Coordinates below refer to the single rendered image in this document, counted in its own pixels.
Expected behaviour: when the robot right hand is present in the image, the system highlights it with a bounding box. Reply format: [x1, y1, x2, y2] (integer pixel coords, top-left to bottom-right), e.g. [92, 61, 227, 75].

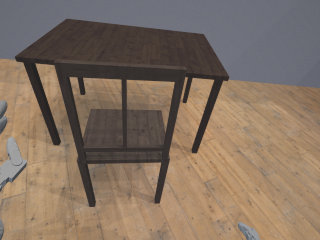
[238, 222, 260, 240]

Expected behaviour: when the chair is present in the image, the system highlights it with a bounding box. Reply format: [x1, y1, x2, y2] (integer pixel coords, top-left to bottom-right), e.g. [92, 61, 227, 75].
[53, 59, 187, 207]

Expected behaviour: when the robot left hand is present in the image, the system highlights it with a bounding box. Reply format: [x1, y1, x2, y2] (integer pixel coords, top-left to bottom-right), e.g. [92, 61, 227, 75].
[0, 100, 27, 192]

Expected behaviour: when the table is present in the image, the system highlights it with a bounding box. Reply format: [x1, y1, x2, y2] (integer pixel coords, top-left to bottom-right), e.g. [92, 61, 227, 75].
[15, 18, 229, 154]

